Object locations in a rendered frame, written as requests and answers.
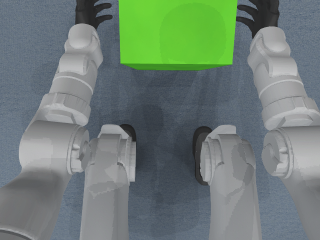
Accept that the robot left upper arm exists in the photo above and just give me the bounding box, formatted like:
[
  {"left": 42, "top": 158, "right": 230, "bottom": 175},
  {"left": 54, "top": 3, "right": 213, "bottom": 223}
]
[{"left": 0, "top": 120, "right": 91, "bottom": 240}]

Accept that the robot right forearm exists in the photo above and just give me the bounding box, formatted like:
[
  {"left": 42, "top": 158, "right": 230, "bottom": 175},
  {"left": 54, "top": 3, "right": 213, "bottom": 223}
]
[{"left": 247, "top": 26, "right": 320, "bottom": 131}]

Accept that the carton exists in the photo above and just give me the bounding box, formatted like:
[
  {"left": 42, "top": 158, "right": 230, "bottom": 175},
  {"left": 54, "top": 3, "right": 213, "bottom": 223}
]
[{"left": 118, "top": 0, "right": 238, "bottom": 71}]

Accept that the robot left forearm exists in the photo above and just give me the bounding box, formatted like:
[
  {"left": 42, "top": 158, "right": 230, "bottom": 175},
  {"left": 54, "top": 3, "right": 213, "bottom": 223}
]
[{"left": 18, "top": 23, "right": 103, "bottom": 165}]

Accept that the robot right hand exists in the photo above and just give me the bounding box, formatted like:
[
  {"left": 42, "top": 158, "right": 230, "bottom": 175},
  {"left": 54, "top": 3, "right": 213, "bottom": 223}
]
[{"left": 236, "top": 0, "right": 280, "bottom": 39}]

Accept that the robot right upper arm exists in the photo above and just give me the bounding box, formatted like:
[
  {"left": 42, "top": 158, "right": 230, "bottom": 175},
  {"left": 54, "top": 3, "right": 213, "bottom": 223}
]
[{"left": 261, "top": 125, "right": 320, "bottom": 240}]

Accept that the robot left hand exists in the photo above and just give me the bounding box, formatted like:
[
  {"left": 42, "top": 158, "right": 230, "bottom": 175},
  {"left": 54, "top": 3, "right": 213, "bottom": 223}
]
[{"left": 75, "top": 0, "right": 113, "bottom": 30}]

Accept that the robot right thigh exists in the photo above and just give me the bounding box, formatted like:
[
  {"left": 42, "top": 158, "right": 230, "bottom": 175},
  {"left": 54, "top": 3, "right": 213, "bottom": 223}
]
[{"left": 200, "top": 134, "right": 262, "bottom": 240}]

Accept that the left robot shin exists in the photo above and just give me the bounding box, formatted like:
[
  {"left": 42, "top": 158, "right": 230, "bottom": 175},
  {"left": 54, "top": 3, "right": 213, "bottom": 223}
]
[{"left": 84, "top": 124, "right": 130, "bottom": 173}]

